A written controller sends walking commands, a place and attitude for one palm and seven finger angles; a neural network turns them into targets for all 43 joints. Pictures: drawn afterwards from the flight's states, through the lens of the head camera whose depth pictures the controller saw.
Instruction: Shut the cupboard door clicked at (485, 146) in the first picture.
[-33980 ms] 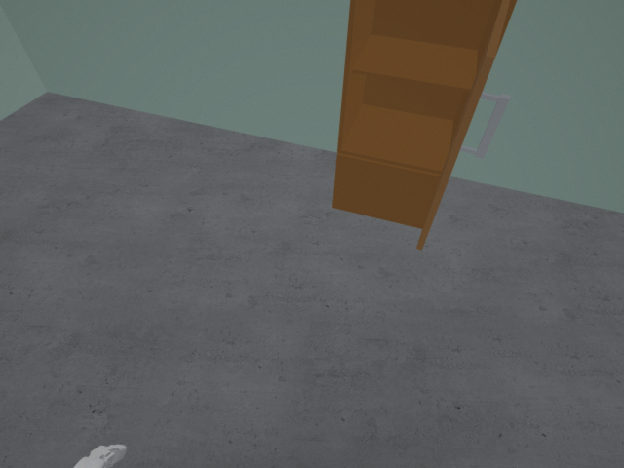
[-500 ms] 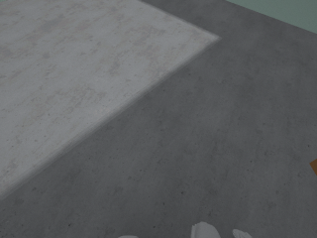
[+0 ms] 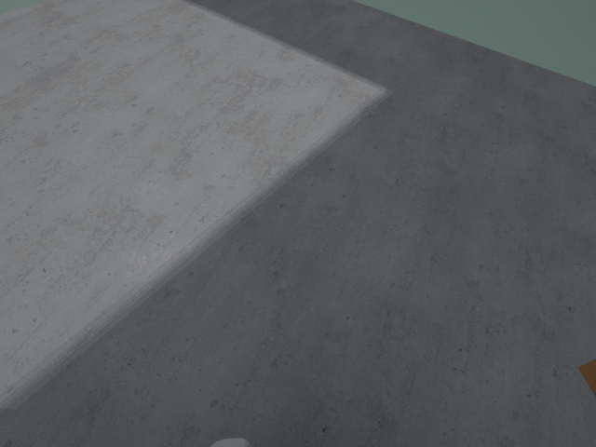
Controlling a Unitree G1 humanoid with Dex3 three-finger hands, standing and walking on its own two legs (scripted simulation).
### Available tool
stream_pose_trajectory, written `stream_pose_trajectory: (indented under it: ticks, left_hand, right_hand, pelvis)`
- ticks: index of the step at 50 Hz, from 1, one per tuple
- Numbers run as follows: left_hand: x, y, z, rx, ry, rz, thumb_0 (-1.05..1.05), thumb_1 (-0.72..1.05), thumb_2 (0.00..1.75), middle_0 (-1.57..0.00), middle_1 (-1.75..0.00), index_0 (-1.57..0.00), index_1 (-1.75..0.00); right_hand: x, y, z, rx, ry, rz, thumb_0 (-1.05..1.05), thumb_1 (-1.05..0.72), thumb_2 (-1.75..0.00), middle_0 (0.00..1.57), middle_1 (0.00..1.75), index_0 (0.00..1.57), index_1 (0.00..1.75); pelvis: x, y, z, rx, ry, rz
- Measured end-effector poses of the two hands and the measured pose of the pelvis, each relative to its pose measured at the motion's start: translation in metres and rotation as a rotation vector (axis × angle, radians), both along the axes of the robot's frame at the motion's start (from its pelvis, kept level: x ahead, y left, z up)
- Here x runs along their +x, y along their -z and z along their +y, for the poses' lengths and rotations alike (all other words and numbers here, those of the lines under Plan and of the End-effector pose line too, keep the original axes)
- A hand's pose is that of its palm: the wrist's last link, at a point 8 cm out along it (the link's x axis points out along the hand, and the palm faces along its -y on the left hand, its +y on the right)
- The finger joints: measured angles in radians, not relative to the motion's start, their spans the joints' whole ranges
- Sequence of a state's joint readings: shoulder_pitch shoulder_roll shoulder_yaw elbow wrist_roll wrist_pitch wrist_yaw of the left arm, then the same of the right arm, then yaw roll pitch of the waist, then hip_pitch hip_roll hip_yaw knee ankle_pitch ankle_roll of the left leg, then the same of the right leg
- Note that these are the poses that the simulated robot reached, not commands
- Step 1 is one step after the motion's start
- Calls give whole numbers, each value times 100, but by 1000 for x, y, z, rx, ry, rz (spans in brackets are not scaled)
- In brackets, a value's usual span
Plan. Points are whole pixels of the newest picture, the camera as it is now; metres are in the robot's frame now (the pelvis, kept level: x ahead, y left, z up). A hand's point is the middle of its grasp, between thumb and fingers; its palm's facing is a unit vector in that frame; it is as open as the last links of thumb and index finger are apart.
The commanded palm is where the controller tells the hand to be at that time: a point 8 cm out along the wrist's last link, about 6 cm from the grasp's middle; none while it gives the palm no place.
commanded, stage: turn to face it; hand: left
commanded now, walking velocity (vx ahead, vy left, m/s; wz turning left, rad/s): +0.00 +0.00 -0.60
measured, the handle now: out of the picture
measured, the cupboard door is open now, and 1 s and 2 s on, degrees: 49 49 49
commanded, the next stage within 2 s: none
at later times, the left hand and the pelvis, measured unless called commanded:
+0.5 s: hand (199, 392) +0.21 +0.17 -0.16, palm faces -0.27 -0.93 -0.27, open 7.4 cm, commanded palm none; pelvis +0.06 +0.00 -0.01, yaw -18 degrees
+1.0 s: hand (239, 329) +0.32 +0.12 -0.16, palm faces -0.59 -0.78 -0.21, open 7.4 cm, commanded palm none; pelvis +0.10 +0.03 +0.00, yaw -36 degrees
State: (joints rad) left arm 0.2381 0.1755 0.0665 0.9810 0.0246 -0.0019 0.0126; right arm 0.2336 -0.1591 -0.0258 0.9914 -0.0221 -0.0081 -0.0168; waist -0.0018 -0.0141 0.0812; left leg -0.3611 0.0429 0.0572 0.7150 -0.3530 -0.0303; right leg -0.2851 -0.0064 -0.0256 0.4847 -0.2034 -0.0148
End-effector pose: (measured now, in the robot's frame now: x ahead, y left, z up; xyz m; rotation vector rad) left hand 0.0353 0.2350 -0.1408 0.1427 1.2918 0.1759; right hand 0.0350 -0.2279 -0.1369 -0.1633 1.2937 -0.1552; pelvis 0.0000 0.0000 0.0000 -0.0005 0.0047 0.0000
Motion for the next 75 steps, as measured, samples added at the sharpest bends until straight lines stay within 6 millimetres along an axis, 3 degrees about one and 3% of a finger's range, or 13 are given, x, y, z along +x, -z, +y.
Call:
stream_pose_trajectory:
  ticks: [4, 7, 14, 20, 26, 33, 40, 46, 56, 62, 67, 71, 75]
  left_hand:
    - [4, 14, 14, -22, 12, 82, 0, 93, 89, -20, -30, -21, -30]
    - [23, 11, 19, -27, 46, 100, 1, 92, 89, -20, -30, -20, -30]
    - [101, -3, 12, -9, 170, 2, 1, 91, 89, -20, -30, -20, -30]
    - [165, -4, -8, 43, 290, -120, 1, 91, 89, -20, -30, -20, -30]
    - [188, -10, -16, 48, 369, -106, 1, 90, 89, -20, -30, -20, -30]
    - [220, 7, -8, -2, 448, -73, 1, 90, 89, -20, -30, -21, -30]
    - [263, 3, -12, -35, 536, -75, 1, 90, 89, -20, -30, -20, -30]
    - [293, -9, -38, -45, 640, -98, 1, 91, 90, -20, -30, -20, -30]
    - [314, -14, -107, -14, 828, -203, 1, 90, 89, -20, -30, -20, -30]
    - [301, -14, -107, -3, 872, -133, 1, 90, 89, -20, -30, -21, -30]
    - [306, -1, -99, -23, 901, -81, 1, 90, 89, -20, -30, -21, -30]
    - [322, 12, -94, -36, 920, -50, 1, 90, 89, -20, -30, -21, -30]
    - [336, 5, -100, -42, 965, -44, 1, 90, 89, -20, -30, -21, -30]
  right_hand:
    - [28, 1, 11, -29, 26, -74, 1, -93, -90, 20, 30, 20, 30]
    - [37, -6, 12, -43, 46, -87, 0, -93, -90, 21, 30, 20, 30]
    - [36, -9, -6, -53, 129, -74, 0, -92, -90, 21, 30, 20, 30]
    - [24, 14, -37, -51, 236, -54, 1, -91, -90, 21, 30, 20, 30]
    - [31, -2, -46, -84, 292, -73, 1, -91, -90, 20, 30, 20, 30]
    - [40, -17, -28, -137, 348, -140, 1, -91, -90, 20, 30, 19, 30]
    - [8, -29, 10, -139, 411, -67, 1, -91, -90, 21, 30, 20, 30]
    - [-32, -28, 30, -109, 532, -2, 1, -90, -90, 21, 30, 20, 30]
    - [-101, 12, 27, -51, 731, 60, 1, -91, -90, 21, 30, 20, 30]
    - [-89, -2, 18, -85, 779, -12, 1, -91, -90, 20, 30, 20, 30]
    - [-70, -13, 20, -133, 802, -80, 1, -91, -90, 20, 30, 19, 30]
    - [-63, -17, 35, -174, 817, -100, 1, -91, -90, 20, 30, 20, 30]
    - [-71, -26, 59, -161, 853, -69, 1, -91, -90, 21, 30, 20, 30]
  pelvis:
    - [18, 8, 14, -20, 54, -2]
    - [28, 4, 17, -21, 92, -5]
    - [45, -1, 11, -34, 186, -9]
    - [56, 17, -4, -20, 253, -11]
    - [65, 7, 2, -9, 322, 3]
    - [85, 11, 23, -17, 408, 17]
    - [98, 0, 35, -43, 497, 15]
    - [100, -6, 35, -57, 580, 16]
    - [89, 15, 17, -30, 705, 3]
    - [92, 6, 20, -11, 773, -2]
    - [104, 7, 29, -7, 833, 6]
    - [116, 13, 38, -15, 886, 13]
    - [119, 3, 41, -38, 940, 10]
